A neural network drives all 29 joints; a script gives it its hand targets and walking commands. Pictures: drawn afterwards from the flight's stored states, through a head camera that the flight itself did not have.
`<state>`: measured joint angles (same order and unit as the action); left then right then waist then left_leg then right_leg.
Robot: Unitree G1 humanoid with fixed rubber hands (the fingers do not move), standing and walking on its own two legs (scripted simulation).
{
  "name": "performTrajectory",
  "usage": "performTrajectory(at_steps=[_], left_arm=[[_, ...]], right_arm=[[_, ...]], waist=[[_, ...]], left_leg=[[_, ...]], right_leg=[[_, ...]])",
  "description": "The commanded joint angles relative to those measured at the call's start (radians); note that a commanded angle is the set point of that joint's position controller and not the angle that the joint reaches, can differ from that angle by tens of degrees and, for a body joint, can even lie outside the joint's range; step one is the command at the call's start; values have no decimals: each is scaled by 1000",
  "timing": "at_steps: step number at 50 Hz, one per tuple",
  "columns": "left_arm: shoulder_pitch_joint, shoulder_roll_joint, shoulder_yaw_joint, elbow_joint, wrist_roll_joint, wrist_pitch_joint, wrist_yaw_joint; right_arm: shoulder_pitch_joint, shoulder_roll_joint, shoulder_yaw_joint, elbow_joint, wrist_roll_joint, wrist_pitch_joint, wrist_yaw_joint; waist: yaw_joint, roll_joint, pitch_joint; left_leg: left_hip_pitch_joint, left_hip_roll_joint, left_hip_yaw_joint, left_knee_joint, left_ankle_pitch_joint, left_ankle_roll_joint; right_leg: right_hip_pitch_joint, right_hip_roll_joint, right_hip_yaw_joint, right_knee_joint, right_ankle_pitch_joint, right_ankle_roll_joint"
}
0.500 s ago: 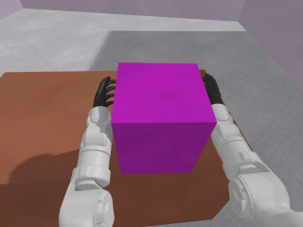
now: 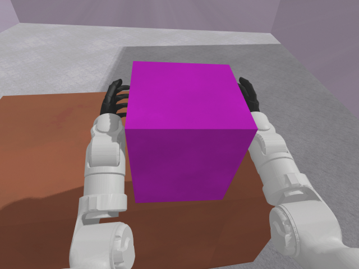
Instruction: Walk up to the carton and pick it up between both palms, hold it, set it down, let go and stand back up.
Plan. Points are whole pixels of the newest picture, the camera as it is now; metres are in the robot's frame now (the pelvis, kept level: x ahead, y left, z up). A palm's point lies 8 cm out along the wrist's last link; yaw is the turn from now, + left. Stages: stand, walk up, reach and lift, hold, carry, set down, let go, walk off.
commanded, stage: reach and lift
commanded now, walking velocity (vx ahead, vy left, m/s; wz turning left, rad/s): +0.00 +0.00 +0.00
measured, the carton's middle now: (181, 135) +0.37 +0.00 +0.14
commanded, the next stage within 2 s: hold in 1.00 s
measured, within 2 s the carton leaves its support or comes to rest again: neither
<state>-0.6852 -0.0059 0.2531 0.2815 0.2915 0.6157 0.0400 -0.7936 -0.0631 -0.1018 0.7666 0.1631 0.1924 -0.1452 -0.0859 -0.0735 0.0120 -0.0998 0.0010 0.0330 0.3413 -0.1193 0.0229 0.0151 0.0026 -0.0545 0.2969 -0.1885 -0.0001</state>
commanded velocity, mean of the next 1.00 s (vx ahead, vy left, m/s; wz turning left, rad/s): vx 0.00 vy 0.00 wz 0.00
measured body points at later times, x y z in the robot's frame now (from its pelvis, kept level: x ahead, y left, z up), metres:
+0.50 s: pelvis +0.01 -0.01 +0.00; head -0.05 +0.03 +0.45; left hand +0.40 +0.15 +0.21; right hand +0.40 -0.16 +0.22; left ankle +0.05 +0.10 -0.75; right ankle -0.01 -0.12 -0.75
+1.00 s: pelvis +0.00 -0.01 +0.00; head -0.06 +0.01 +0.44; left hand +0.39 +0.13 +0.22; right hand +0.39 -0.17 +0.23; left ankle +0.05 +0.10 -0.75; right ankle -0.01 -0.12 -0.75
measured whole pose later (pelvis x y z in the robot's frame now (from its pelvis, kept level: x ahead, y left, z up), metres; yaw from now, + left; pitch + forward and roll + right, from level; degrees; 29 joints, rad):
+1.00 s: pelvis +0.00 -0.01 +0.00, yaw +0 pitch -8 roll -1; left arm -0.73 0.01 0.30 0.25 0.27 0.73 0.00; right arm -0.86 -0.10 -0.02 0.71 0.25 0.36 -0.21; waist -0.09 -0.05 -0.02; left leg -0.08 0.02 0.03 0.34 -0.12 0.01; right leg 0.03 0.02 -0.05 0.30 -0.19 -0.02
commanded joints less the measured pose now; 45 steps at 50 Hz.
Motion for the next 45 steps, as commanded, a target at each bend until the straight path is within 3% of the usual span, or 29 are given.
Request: performTrajectory(at_steps=[1, 6, 13, 20, 26, 28, 30, 32, 33, 37, 38, 42, 44, 45], left_arm=[[-665, -577, -406, -93, -122, -1, -116], [-714, -596, -432, -125, -150, 5, -114], [-694, -561, -378, -65, -119, 28, -140], [-746, -586, -429, -138, -160, 17, -147], [-721, -558, -404, -128, -143, 30, -153], [-728, -572, -420, -146, -149, 37, -156], [-719, -597, -452, -181, -149, 41, -155], [-739, -597, -459, -204, -160, 42, -155], [-724, -581, -448, -202, -159, 44, -153], [-712, -573, -425, -189, -155, 54, -157], [-708, -573, -415, -173, -153, 58, -160], [-764, -580, -424, -168, -159, 61, -170], [-757, -563, -384, -102, -146, 66, -174], [-772, -551, -381, -122, -141, 60, -173]], right_arm=[[-776, 553, 319, -292, 60, -8, 87], [-822, 582, 344, -341, 94, 8, 77], [-760, 563, 289, -245, 69, 53, 69], [-799, 592, 338, -325, 124, 63, 44], [-771, 587, 364, -314, 141, 94, 31], [-768, 591, 366, -350, 143, 98, 30], [-769, 600, 396, -393, 169, 95, 22], [-776, 619, 411, -407, 181, 105, 16], [-755, 602, 415, -392, 190, 115, 18], [-764, 608, 423, -408, 187, 124, 18], [-770, 605, 429, -415, 180, 128, 13], [-798, 625, 414, -400, 178, 133, 10], [-808, 603, 392, -362, 162, 143, 11], [-816, 626, 399, -366, 167, 139, 14]], waist=[[20, 92, -388], [17, 103, -449], [-9, 78, -339], [-32, 111, -428], [-15, 96, -370], [-34, 104, -372], [-31, 128, -424], [-32, 114, -423], [-17, 113, -407], [-20, 73, -391], [-8, 65, -377], [-18, 91, -395], [-12, 64, -329], [5, 72, -357]], left_leg=[[280, 8, -31, -27, 152, -16], [300, -1, -31, -1, 195, -17], [242, -6, -19, -48, 82, -9], [294, -20, -33, 6, 239, -41], [268, -21, -33, -9, 205, -35], [301, -12, -28, -1, 221, -47], [335, -14, -31, 26, 322, -55], [339, -15, -29, 33, 325, -57], [334, -15, -31, 20, 326, -51], [302, -15, -29, 12, 270, -42], [289, -20, -25, 10, 256, -36], [277, -20, -20, 2, 207, -34], [246, -20, -17, -22, 129, -19], [239, -25, -12, -20, 122, -13]], right_leg=[[-121, 44, -21, -69, 73, 38], [-120, 45, -11, -67, 111, 45], [-112, 34, -6, -79, 66, 55], [-66, 43, -9, -57, 214, 66], [-73, 44, -10, -60, 186, 70], [-97, 50, -16, -60, 202, 61], [-76, 55, -14, -48, 289, 62], [-69, 64, -22, -56, 295, 62], [-78, 64, -15, -58, 285, 59], [-66, 64, -12, -55, 278, 70], [-64, 60, -5, -58, 279, 71], [-77, 53, -2, -60, 244, 72], [-107, 47, -3, -74, 168, 70], [-81, 42, 4, -68, 182, 73]])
